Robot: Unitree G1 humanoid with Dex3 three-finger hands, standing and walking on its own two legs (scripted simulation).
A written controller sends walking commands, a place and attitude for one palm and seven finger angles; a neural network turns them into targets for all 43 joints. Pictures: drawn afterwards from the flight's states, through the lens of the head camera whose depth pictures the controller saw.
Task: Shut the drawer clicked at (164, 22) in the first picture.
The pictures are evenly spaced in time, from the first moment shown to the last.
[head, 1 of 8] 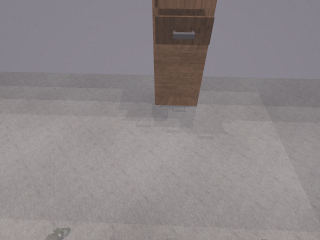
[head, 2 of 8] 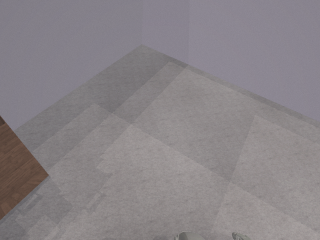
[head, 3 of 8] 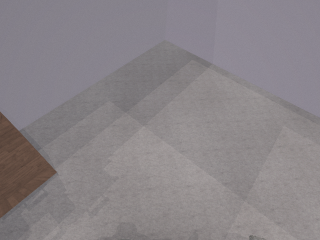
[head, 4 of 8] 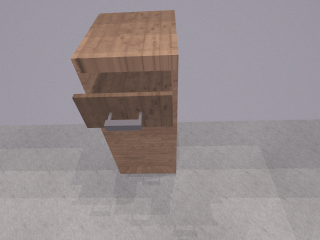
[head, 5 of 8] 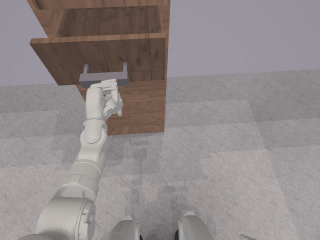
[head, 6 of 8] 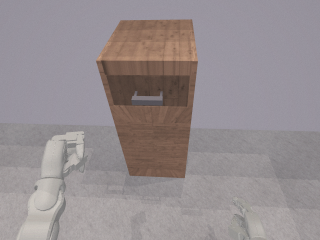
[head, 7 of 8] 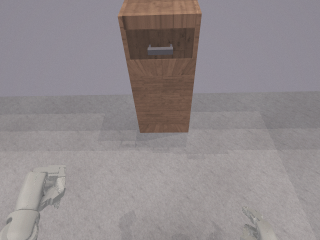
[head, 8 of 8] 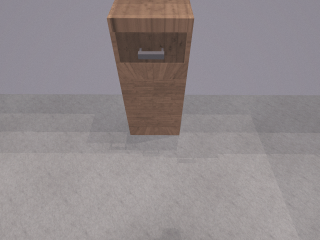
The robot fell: no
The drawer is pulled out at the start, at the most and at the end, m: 0.14 0.14 0.00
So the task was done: yes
